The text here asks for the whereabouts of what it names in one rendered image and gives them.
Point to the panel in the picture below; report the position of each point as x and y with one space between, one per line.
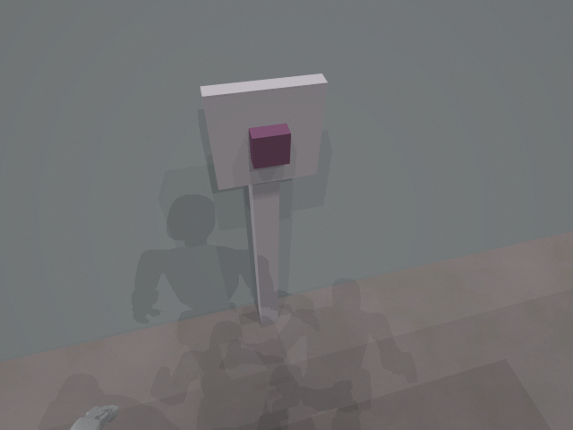
230 110

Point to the robot left hand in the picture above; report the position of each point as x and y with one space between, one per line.
96 418

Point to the button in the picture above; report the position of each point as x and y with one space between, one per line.
270 145

